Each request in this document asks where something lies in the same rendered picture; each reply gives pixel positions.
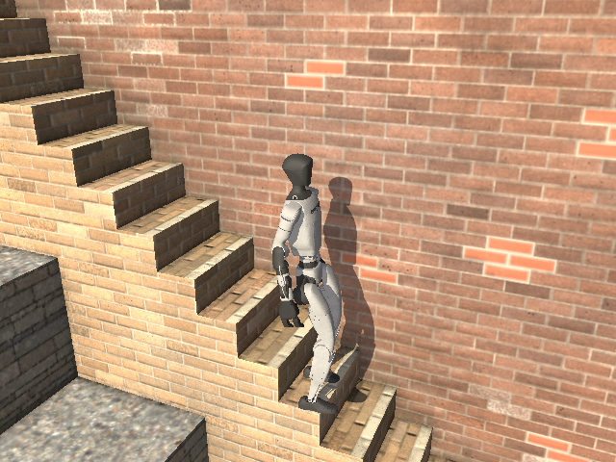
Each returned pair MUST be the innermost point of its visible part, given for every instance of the stairs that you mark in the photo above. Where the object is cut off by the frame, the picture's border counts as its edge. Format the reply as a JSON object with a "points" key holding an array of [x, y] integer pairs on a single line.
{"points": [[160, 303]]}

